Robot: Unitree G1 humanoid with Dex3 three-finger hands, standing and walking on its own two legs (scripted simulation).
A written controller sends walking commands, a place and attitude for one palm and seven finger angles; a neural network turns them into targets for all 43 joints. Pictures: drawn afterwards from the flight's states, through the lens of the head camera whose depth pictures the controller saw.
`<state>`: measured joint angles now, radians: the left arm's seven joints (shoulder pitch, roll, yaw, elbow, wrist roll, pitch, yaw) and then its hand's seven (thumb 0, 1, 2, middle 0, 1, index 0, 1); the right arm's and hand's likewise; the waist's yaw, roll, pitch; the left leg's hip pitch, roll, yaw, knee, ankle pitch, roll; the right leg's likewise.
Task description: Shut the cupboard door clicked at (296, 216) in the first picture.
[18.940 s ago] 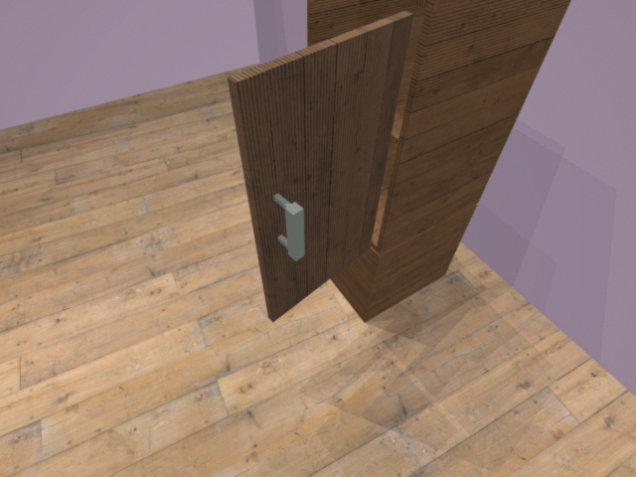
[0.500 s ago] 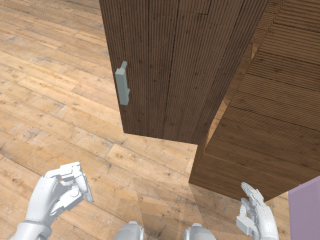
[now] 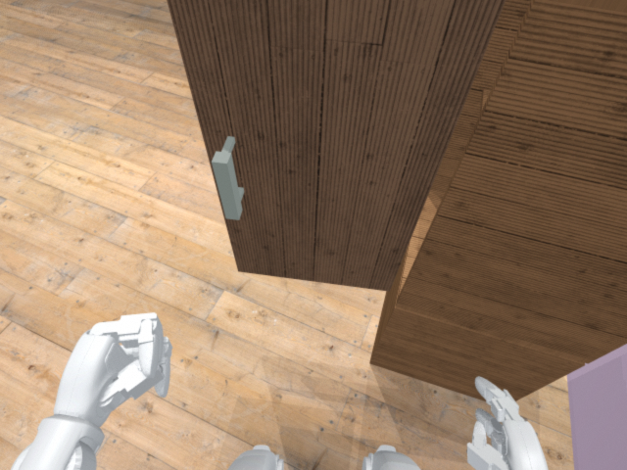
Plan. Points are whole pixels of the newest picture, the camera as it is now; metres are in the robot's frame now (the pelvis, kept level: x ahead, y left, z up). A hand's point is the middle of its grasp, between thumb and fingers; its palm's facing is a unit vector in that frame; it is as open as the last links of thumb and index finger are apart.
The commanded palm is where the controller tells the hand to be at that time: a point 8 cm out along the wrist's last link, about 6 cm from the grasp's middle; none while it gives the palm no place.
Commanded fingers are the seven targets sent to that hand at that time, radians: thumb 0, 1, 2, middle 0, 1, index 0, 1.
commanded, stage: raise the hand and make a fist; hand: left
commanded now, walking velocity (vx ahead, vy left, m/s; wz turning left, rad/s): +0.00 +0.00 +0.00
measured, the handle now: (231, 178) +0.51 +0.15 +0.06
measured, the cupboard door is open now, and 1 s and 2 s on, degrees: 100 100 100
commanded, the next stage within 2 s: bring the fist close to the handle in 0.22 s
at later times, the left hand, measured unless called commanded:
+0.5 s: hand (172, 363) +0.23 +0.17 +0.05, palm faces -0.09 -0.99 -0.05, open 3.1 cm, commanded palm +0.23 +0.22 +0.06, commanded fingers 0.00 0.90 0.90 -1.30 -1.50 -1.30 -1.50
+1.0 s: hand (213, 276) +0.34 +0.15 +0.05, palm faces -0.10 -0.99 -0.03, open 3.1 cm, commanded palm +0.33 +0.20 +0.06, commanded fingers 0.00 0.90 0.90 -1.30 -1.50 -1.30 -1.50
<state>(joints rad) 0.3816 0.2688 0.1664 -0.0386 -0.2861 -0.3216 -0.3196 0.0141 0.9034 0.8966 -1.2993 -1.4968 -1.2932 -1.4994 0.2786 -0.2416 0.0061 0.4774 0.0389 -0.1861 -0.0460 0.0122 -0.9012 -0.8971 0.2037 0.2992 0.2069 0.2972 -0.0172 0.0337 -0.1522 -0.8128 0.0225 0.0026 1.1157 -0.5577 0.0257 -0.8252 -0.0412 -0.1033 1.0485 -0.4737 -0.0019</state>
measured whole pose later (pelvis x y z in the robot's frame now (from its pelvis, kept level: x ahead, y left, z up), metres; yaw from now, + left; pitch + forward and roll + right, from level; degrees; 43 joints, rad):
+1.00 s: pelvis -0.01 -0.01 +0.00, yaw -1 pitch +16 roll -1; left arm -0.15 0.25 0.14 0.38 -0.21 -0.33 -0.22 0.01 0.90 0.90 -1.30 -1.50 -1.30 -1.50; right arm 0.29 -0.25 0.01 0.57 0.04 -0.11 -0.04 0.01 -0.90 -0.90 0.20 0.30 0.21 0.30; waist -0.05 0.02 -0.14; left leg -0.82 0.02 0.02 1.07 -0.52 0.02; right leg -0.86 -0.04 -0.08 1.04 -0.45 -0.01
